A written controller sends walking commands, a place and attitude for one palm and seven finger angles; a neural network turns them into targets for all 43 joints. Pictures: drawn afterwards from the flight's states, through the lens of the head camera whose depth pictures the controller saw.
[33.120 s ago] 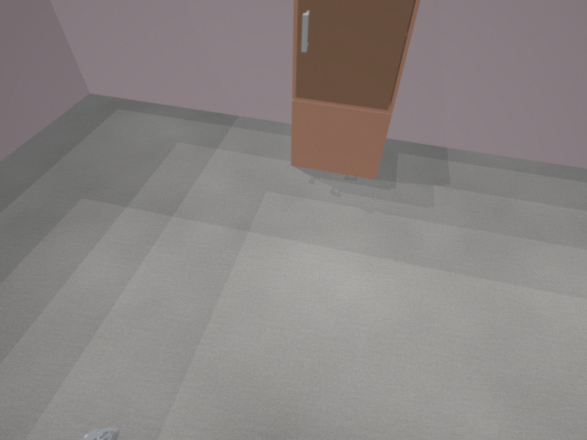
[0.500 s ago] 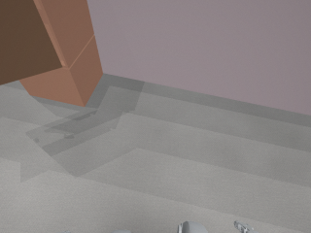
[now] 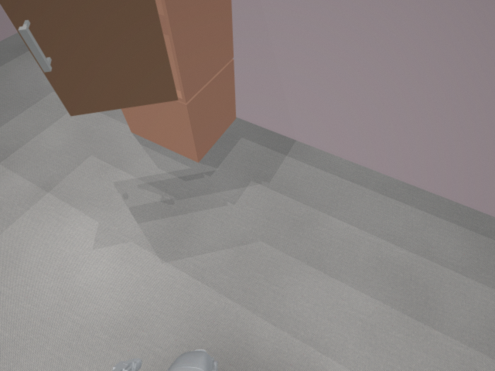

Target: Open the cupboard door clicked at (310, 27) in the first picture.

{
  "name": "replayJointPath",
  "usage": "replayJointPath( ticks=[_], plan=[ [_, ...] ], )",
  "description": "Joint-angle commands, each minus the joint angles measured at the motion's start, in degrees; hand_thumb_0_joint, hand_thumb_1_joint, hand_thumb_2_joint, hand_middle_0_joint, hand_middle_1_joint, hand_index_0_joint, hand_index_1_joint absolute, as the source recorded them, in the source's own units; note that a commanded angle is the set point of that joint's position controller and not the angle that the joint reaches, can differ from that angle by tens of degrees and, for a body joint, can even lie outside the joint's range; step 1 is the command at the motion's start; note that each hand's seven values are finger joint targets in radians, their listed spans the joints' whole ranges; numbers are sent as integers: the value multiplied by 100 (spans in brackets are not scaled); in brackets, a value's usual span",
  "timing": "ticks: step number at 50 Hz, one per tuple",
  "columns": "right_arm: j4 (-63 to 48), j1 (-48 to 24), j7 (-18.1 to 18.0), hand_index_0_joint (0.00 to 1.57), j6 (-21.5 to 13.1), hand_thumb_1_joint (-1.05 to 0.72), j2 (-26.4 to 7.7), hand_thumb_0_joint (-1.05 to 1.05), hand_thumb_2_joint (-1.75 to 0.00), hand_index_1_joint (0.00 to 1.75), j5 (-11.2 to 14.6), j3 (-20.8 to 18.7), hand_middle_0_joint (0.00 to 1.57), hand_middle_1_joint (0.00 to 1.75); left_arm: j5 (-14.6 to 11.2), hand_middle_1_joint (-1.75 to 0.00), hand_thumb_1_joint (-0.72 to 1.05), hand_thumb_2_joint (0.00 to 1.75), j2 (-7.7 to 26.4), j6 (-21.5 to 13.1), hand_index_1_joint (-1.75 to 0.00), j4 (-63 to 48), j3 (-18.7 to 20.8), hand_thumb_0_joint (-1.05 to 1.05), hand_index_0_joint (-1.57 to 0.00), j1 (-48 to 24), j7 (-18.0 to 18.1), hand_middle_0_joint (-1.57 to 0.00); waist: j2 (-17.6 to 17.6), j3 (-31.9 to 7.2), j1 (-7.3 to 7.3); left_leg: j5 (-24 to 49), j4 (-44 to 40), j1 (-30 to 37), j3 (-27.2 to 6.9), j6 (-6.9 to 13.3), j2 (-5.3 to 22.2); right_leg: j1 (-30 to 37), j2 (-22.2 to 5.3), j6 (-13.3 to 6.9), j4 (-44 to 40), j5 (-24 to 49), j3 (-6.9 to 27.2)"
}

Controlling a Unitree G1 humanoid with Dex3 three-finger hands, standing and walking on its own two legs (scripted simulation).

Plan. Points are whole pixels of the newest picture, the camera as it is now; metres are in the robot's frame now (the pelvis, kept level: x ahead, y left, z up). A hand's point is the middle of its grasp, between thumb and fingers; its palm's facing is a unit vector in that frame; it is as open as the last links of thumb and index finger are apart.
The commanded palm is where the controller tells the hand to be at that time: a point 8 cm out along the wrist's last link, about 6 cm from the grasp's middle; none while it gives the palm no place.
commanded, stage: turn to face it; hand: left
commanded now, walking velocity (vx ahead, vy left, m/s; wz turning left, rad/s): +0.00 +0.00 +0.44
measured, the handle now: (37, 46) +0.98 +0.70 -0.05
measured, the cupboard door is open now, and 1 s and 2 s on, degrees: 43 43 43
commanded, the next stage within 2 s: take the last steps up to it in 0.46 s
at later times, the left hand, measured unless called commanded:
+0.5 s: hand out of the picture +0.07 +0.21 -0.16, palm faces +0.21 -0.95 -0.25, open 7.4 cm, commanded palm none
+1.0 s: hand out of the picture -0.07 +0.15 -0.16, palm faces +0.47 -0.86 -0.21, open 7.3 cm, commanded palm none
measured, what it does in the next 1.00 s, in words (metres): steps on the spot, turning left: left foot, then right foot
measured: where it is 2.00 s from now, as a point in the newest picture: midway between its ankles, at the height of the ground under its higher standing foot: (189, 313)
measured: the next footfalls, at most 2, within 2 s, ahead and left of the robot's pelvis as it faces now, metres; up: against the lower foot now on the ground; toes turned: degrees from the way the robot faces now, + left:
left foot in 0.10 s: +0.04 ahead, +0.12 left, +0.00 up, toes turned +9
right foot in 0.54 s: +0.07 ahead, -0.12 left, +0.00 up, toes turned +8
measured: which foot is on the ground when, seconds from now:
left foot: up 0.00-0.08, down 0.10-0.54, up 0.56-1.00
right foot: down 0.00-0.10, up 0.12-0.52, down 0.54-1.00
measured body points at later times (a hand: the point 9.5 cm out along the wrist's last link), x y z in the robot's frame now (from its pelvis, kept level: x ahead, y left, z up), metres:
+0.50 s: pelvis +0.02 -0.01 +0.00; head +0.06 +0.00 +0.45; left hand +0.06 +0.26 -0.14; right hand +0.13 -0.23 -0.15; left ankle +0.00 +0.12 -0.74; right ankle +0.03 -0.13 -0.71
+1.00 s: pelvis +0.06 +0.02 +0.01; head +0.10 +0.03 +0.45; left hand -0.10 +0.20 -0.14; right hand +0.25 -0.17 -0.14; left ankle +0.05 +0.17 -0.70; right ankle +0.03 -0.13 -0.74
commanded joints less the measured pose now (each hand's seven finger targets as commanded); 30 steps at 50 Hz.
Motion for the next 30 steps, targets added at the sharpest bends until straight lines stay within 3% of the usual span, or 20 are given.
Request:
replayJointPath(
  ticks=[1,3,4,5,6,7,8,10,12,17,21,22,24,25,26,27,28,29,30],
  plan=[
    [-562,-404,-9,20,-278,-90,-203,0,-90,30,35,13,20,30,7,-30,90,90,1431,-88,-30,-186,421,0,-20,469,100,-20,-992,-863,321,112,-1270,187,316,83,-140,949,-1365,-618,-291,3849,658],
    [-478,-22,-33,20,-322,-90,-345,0,-90,30,9,-12,20,30,-45,-30,90,90,1435,-73,-30,-165,439,0,-20,355,65,-20,-864,-1005,71,1015,-2299,1114,360,194,-195,489,-1225,-303,274,3460,347],
    [-409,271,-37,20,-361,-90,-602,0,-90,30,-15,-80,20,30,-84,-30,90,90,1326,-55,-30,-191,417,0,-20,275,38,-20,-239,-1206,-121,2010,-2799,2025,-3,360,150,-185,-1051,-32,1026,2839,160],
    [-389,681,-76,20,-413,-90,-1260,0,-90,30,-78,-238,20,30,-129,-30,90,90,947,-20,-30,-404,345,0,-20,275,0,-20,1564,-1487,-329,4235,-2868,2992,-2110,1173,1721,-1715,-227,412,2325,-331,-97],
    [-269,1026,-133,20,-357,-90,-1532,0,-90,30,-58,-274,20,30,-74,-30,90,90,798,41,-30,-591,231,0,-20,-139,42,-20,1651,-1383,-473,5078,-3033,2635,-2536,1789,2409,-2031,9,367,3067,-2135,523],
    [-230,990,-223,20,-385,-90,-1379,0,-90,30,-56,-236,20,30,-53,-30,90,90,823,123,-30,-513,248,0,-20,-362,94,-20,1648,-1371,-452,4910,-3054,2490,-2420,1729,2171,-2221,-1,332,3479,-1877,941],
    [-299,715,-292,20,-395,-90,-1241,0,-90,30,-69,-192,20,30,-76,-30,90,90,836,133,-30,-405,269,0,-20,-373,80,-20,1543,-1148,-325,4577,-3076,2210,-2184,1642,1932,-2271,-6,338,3681,-1503,1089],
    [-389,310,-337,20,-445,-90,-939,0,-90,30,-69,-82,20,30,-60,-30,90,90,814,145,-30,-148,278,0,-20,-161,8,-20,949,-986,-61,4438,-3131,1909,-1599,1437,1540,-2098,34,378,3726,-821,1131],
    [-356,284,-344,20,-488,-90,-865,0,-90,30,-49,-31,20,30,-65,-30,90,90,763,158,-30,-18,265,0,-20,29,-11,-20,807,-1010,58,4719,-3115,2014,-1263,1333,1350,-1995,95,407,3526,-555,1060],
    [-226,404,-322,20,-476,-90,-837,0,-90,30,-52,-10,20,30,-74,-30,90,90,681,173,-30,-13,220,0,-20,-46,-17,-20,945,-899,41,4341,-3223,1836,-1238,1336,1257,-1591,255,414,2649,-508,934],
    [-176,355,-300,20,-419,-90,-829,0,-90,30,-87,-38,20,30,-88,-30,90,90,630,153,-30,-48,190,0,-20,-167,-16,-20,1037,-766,14,3579,-3237,1452,-1499,1323,1206,-1012,465,338,1669,-665,792],
    [-175,296,-301,20,-412,-90,-828,0,-90,30,-89,-46,20,30,-97,-30,90,90,599,135,-30,-30,192,0,-20,-92,-8,-20,1143,-757,53,3544,-3186,1358,-1585,1317,1203,-816,515,312,1379,-624,767],
    [-163,190,-294,20,-403,-90,-807,0,-90,30,-51,-50,20,30,-108,-30,90,90,649,69,-30,86,202,0,-20,234,2,-20,1003,-837,224,3357,-2884,1026,-1599,1154,1058,-53,600,275,376,85,738],
    [-172,109,-286,20,-402,-90,-712,0,-90,30,-19,-37,20,30,-113,-30,90,90,709,12,-30,166,228,0,-20,506,25,-20,767,-941,361,2878,-2575,798,-1509,936,829,522,494,241,-498,687,794],
    [-191,213,-251,20,-409,-90,-424,0,-90,30,40,-16,20,30,-49,-30,90,90,1070,-65,-30,216,289,0,-20,653,68,-20,-224,-1014,378,1604,-1833,104,-987,548,307,1191,-391,13,-1092,1160,1690],
    [-303,220,-218,20,-395,-90,-157,0,-90,30,52,42,20,30,0,-30,90,90,1481,-95,-30,225,350,0,-20,644,87,-20,-1538,-828,360,-517,-706,-474,-288,213,-433,1092,-1650,-664,-1395,1886,2803],
    [-287,48,-224,20,-312,-90,-337,0,-90,30,13,-12,20,30,-31,-30,90,90,1394,-110,-30,176,290,0,-20,660,91,-20,-1213,-765,447,-945,251,-291,-631,246,-270,403,-1865,-1041,-1431,2137,2821],
    [-232,79,-222,20,-260,-90,-313,0,-90,30,-12,-48,20,30,-30,-30,90,90,1244,-119,-30,163,309,0,-20,469,131,-20,-1403,-664,325,-743,902,-528,-646,235,-180,419,-1710,-1085,-1450,2008,2815],
    [-77,66,-189,20,-244,-90,-376,0,-90,30,-36,-59,20,30,-51,-30,90,90,1073,-133,-30,138,267,0,-20,346,106,-20,-1101,-330,294,-272,1368,-732,-672,197,-77,328,-1423,-975,-1484,1685,2505]
  ],
)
